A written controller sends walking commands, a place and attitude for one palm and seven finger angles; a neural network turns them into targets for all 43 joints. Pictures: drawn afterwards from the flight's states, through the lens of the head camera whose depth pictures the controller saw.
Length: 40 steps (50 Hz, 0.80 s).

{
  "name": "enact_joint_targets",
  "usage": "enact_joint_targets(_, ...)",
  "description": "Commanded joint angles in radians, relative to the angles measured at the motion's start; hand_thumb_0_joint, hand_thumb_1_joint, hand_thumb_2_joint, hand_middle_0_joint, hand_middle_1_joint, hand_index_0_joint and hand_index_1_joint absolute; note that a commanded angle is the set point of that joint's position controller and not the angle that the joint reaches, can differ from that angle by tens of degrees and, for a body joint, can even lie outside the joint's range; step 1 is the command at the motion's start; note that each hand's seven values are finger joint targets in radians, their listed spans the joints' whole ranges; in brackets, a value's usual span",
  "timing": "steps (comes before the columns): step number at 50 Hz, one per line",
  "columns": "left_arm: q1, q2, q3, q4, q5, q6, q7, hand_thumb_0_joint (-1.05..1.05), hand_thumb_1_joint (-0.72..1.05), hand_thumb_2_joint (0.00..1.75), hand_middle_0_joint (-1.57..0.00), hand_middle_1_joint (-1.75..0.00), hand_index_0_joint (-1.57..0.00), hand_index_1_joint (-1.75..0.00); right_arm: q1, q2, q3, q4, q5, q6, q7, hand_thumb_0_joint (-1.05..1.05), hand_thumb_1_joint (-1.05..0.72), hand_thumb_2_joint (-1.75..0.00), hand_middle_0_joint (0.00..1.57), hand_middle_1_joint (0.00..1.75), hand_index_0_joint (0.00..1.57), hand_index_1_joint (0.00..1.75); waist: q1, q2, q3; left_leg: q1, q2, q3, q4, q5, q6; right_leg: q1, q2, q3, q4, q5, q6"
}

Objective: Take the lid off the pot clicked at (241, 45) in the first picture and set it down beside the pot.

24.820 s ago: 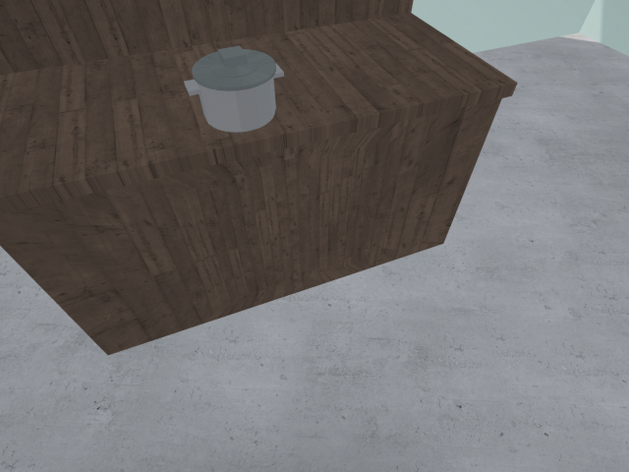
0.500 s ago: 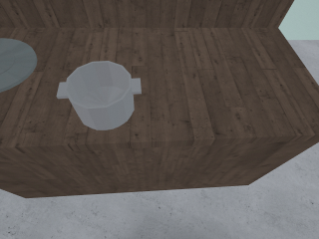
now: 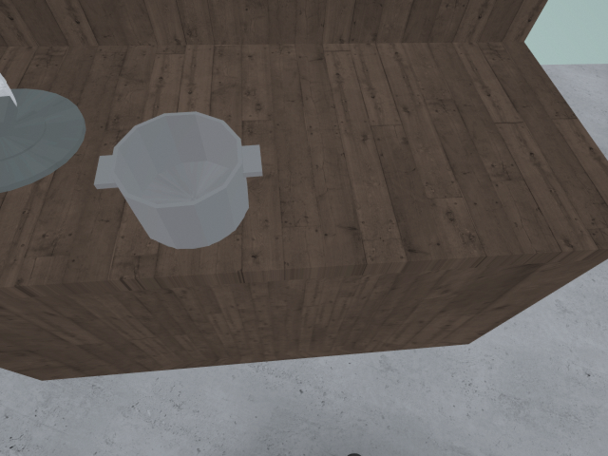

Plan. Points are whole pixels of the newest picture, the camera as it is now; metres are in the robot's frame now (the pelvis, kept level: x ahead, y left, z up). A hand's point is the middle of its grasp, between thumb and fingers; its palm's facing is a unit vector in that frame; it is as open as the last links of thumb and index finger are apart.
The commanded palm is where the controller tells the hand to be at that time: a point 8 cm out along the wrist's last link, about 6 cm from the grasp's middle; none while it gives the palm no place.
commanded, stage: lower the lid onto the table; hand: left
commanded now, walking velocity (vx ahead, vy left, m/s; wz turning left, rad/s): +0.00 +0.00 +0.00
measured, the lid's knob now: out of the picture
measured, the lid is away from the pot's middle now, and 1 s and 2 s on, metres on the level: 0.20 0.22 0.22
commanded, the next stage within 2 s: none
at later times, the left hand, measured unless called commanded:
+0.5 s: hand out of the picture +0.46 +0.36 +0.14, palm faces -0.44 -0.19 -0.88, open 8.6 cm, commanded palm +0.50 +0.36 +0.20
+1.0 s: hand out of the picture +0.45 +0.37 +0.10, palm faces -0.47 -0.19 -0.86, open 8.6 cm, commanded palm +0.51 +0.37 +0.17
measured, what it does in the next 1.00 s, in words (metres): stands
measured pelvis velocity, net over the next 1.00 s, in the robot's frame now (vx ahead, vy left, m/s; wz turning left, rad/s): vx -0.01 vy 0.01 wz -0.02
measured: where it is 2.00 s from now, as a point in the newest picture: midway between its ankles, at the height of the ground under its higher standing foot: outside the picture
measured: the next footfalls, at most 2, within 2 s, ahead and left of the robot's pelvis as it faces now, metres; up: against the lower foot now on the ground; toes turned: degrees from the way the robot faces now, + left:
none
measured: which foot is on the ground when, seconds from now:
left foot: down 0.00-1.00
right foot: down 0.00-1.00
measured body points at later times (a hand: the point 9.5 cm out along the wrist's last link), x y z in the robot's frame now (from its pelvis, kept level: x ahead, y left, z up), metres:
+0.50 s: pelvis +0.00 +0.00 +0.00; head +0.10 +0.01 +0.43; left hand +0.48 +0.37 +0.19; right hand +0.00 -0.28 -0.12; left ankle -0.05 +0.09 -0.74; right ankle -0.01 -0.17 -0.74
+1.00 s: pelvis -0.01 +0.01 -0.01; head +0.09 +0.03 +0.42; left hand +0.47 +0.37 +0.15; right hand -0.02 -0.28 -0.13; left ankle -0.05 +0.09 -0.74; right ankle -0.01 -0.17 -0.74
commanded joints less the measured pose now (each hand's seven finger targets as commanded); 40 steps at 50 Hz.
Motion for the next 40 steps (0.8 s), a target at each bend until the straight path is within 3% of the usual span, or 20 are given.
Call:
enact_joint_targets(1,-0.503,0.341,0.088,-0.237,-0.002,-0.014,0.054,0.0,0.65,1.03,-1.05,-1.18,-0.63,-0.99,0.108,-0.182,-0.058,-0.054,-0.006,-0.015,-0.017,0.0,-0.9,-0.9,0.2,0.3,0.2,0.3,0.0,0.144,-0.472,0.296,-0.01,-0.026,0.011,0.71,0.022,0.141,0.093,-0.049,0.047,0.355,-0.064)
enact_joint_targets(3,-0.486,0.353,0.09,-0.205,-0.001,-0.016,0.056,0.0,0.65,1.03,-1.05,-1.18,-0.63,-0.99,0.112,-0.182,-0.054,-0.054,-0.002,-0.013,-0.019,0.0,-0.9,-0.9,0.2,0.3,0.2,0.3,-0.004,0.127,-0.447,0.261,-0.012,-0.018,0.008,0.661,0.024,0.146,0.092,-0.051,0.048,0.345,-0.064)
enact_joint_targets(6,-0.498,0.391,0.122,-0.253,0.003,-0.028,0.064,0.0,0.65,1.03,-1.05,-1.18,-0.63,-0.99,0.11,-0.181,-0.055,-0.058,-0.005,-0.009,-0.017,0.0,-0.9,-0.9,0.2,0.3,0.2,0.3,0.006,0.183,-0.497,0.306,-0.01,-0.032,0.024,0.761,0.017,0.143,0.094,-0.048,0.06,0.371,-0.065)
enact_joint_targets(8,-0.483,0.352,0.094,-0.227,-0.002,-0.024,0.06,0.0,0.65,1.03,-1.05,-1.18,-0.63,-0.99,0.111,-0.179,-0.056,-0.056,-0.002,-0.009,-0.017,0.0,-0.9,-0.9,0.2,0.3,0.2,0.3,-0.002,0.159,-0.462,0.29,-0.007,-0.025,0.022,0.713,0.019,0.123,0.094,-0.052,0.054,0.347,-0.062)
enact_joint_targets(10,-0.461,0.364,0.111,-0.231,-0.001,-0.029,0.065,0.0,0.65,1.03,-1.05,-1.18,-0.63,-0.99,0.113,-0.181,-0.059,-0.056,-0.006,-0.007,-0.017,0.0,-0.9,-0.9,0.2,0.3,0.2,0.3,0.004,0.166,-0.49,0.306,-0.007,-0.029,0.035,0.763,0.019,0.121,0.095,-0.05,0.066,0.366,-0.062)
enact_joint_targets(13,-0.442,0.368,0.103,-0.187,-0.005,-0.026,0.062,0.0,0.65,1.03,-1.05,-1.18,-0.63,-0.99,0.111,-0.182,-0.055,-0.054,0.0,0.0,-0.019,0.0,-0.9,-0.9,0.2,0.3,0.2,0.3,-0.003,0.117,-0.452,0.234,-0.013,-0.011,0.03,0.655,0.028,0.139,0.093,-0.048,0.064,0.356,-0.06)
enact_joint_targets(15,-0.419,0.361,0.09,-0.155,-0.005,-0.029,0.063,0.0,0.65,1.03,-1.05,-1.18,-0.63,-0.99,0.114,-0.184,-0.051,-0.049,0.002,0.003,-0.022,0.0,-0.9,-0.9,0.2,0.3,0.2,0.3,-0.009,0.127,-0.43,0.225,-0.013,-0.007,0.041,0.671,0.025,0.115,0.097,-0.05,0.075,0.357,-0.061)
enact_joint_targets(18,-0.463,0.384,0.104,-0.223,-0.006,-0.033,0.067,0.0,0.65,1.03,-1.05,-1.18,-0.63,-0.99,0.118,-0.182,-0.054,-0.053,0.002,0.001,-0.025,0.0,-0.9,-0.9,0.2,0.3,0.2,0.3,-0.007,0.182,-0.481,0.261,-0.011,-0.012,0.047,0.682,0.026,0.114,0.096,-0.048,0.075,0.352,-0.063)
enact_joint_targets(19,-0.467,0.385,0.108,-0.254,-0.013,-0.04,0.067,0.0,0.65,1.03,-1.05,-1.18,-0.63,-0.99,0.115,-0.184,-0.054,-0.052,0.003,-0.002,-0.028,0.0,-0.9,-0.9,0.2,0.3,0.2,0.3,-0.001,0.205,-0.505,0.304,-0.002,-0.022,0.055,0.776,0.022,0.103,0.097,-0.052,0.082,0.375,-0.064)
enact_joint_targets(20,-0.453,0.397,0.125,-0.233,-0.009,-0.04,0.07,0.0,0.65,1.03,-1.05,-1.18,-0.63,-0.99,0.122,-0.183,-0.055,-0.05,-0.002,0.0,-0.028,0.0,-0.9,-0.9,0.2,0.3,0.2,0.3,-0.005,0.185,-0.502,0.302,-0.004,-0.029,0.065,0.771,0.021,0.093,0.102,-0.052,0.086,0.36,-0.06)
enact_joint_targets(23,-0.449,0.346,0.085,-0.223,-0.02,-0.038,0.065,0.0,0.65,1.03,-1.05,-1.18,-0.63,-0.99,0.124,-0.182,-0.056,-0.042,0.003,-0.003,-0.03,0.0,-0.9,-0.9,0.2,0.3,0.2,0.3,-0.014,0.203,-0.471,0.289,-0.002,-0.022,0.062,0.71,0.021,0.059,0.1,-0.054,0.079,0.324,-0.061)
enact_joint_targets(25,-0.46,0.337,0.089,-0.268,-0.026,-0.043,0.067,0.0,0.65,1.03,-1.05,-1.18,-0.63,-0.99,0.125,-0.183,-0.06,-0.036,-0.002,-0.006,-0.03,0.0,-0.9,-0.9,0.2,0.3,0.2,0.3,-0.009,0.232,-0.497,0.341,0.006,-0.034,0.075,0.796,0.013,0.031,0.104,-0.057,0.088,0.328,-0.062)
enact_joint_targets(27,-0.396,0.333,0.087,-0.174,-0.024,-0.041,0.065,0.0,0.65,1.03,-1.05,-1.18,-0.63,-0.99,0.126,-0.183,-0.053,-0.036,0.002,-0.004,-0.033,0.0,-0.9,-0.9,0.2,0.3,0.2,0.3,-0.016,0.143,-0.447,0.253,-0.005,-0.021,0.075,0.686,0.022,0.044,0.105,-0.056,0.09,0.308,-0.059)
enact_joint_targets(28,-0.406,0.326,0.074,-0.177,-0.027,-0.041,0.063,0.0,0.65,1.03,-1.05,-1.18,-0.63,-0.99,0.123,-0.186,-0.052,-0.033,0.005,-0.001,-0.035,0.0,-0.9,-0.9,0.2,0.3,0.2,0.3,-0.019,0.137,-0.437,0.224,-0.006,-0.013,0.067,0.635,0.023,0.05,0.102,-0.056,0.09,0.302,-0.061)
enact_joint_targets(29,-0.417,0.314,0.064,-0.211,-0.034,-0.048,0.063,0.0,0.65,1.03,-1.05,-1.18,-0.63,-0.99,0.115,-0.187,-0.053,-0.033,0.005,-0.003,-0.036,0.0,-0.9,-0.9,0.2,0.3,0.2,0.3,-0.011,0.19,-0.448,0.253,-0.001,-0.016,0.069,0.687,0.019,0.035,0.099,-0.059,0.096,0.313,-0.067)
enact_joint_targets(31,-0.443,0.354,0.095,-0.245,-0.024,-0.052,0.073,0.0,0.65,1.03,-1.05,-1.18,-0.63,-0.99,0.125,-0.187,-0.054,-0.029,0.0,-0.003,-0.037,0.0,-0.9,-0.9,0.2,0.3,0.2,0.3,-0.011,0.208,-0.481,0.281,0.002,-0.024,0.083,0.713,0.015,0.03,0.104,-0.055,0.103,0.309,-0.064)
enact_joint_targets(36,-0.4,0.403,0.125,-0.19,-0.022,-0.063,0.078,0.0,0.65,1.03,-1.05,-1.18,-0.63,-0.99,0.127,-0.189,-0.046,-0.037,0.006,-0.004,-0.045,0.0,-0.9,-0.9,0.2,0.3,0.2,0.3,-0.01,0.148,-0.47,0.201,-0.007,-0.013,0.091,0.642,0.022,0.059,0.102,-0.052,0.121,0.312,-0.061)
enact_joint_targets(38,-0.406,0.404,0.119,-0.193,-0.016,-0.064,0.083,0.0,0.65,1.03,-1.05,-1.18,-0.63,-0.99,0.126,-0.186,-0.045,-0.044,0.007,-0.005,-0.046,0.0,-0.9,-0.9,0.2,0.3,0.2,0.3,-0.011,0.186,-0.465,0.191,-0.01,-0.012,0.092,0.618,0.019,0.05,0.102,-0.052,0.123,0.295,-0.065)
enact_joint_targets(39,-0.403,0.408,0.124,-0.216,-0.015,-0.072,0.085,0.0,0.65,1.03,-1.05,-1.18,-0.63,-0.99,0.122,-0.188,-0.044,-0.043,0.008,-0.007,-0.047,0.0,-0.9,-0.9,0.2,0.3,0.2,0.3,-0.002,0.218,-0.486,0.227,-0.002,-0.017,0.101,0.691,0.012,0.037,0.103,-0.056,0.133,0.309,-0.068)
enact_joint_targets(40,-0.392,0.415,0.134,-0.193,-0.011,-0.07,0.088,0.0,0.65,1.03,-1.05,-1.18,-0.63,-0.99,0.129,-0.187,-0.044,-0.043,0.004,-0.004,-0.048,0.0,-0.9,-0.9,0.2,0.3,0.2,0.3,-0.006,0.199,-0.482,0.225,-0.003,-0.023,0.11,0.696,0.009,0.026,0.107,-0.057,0.137,0.298,-0.064)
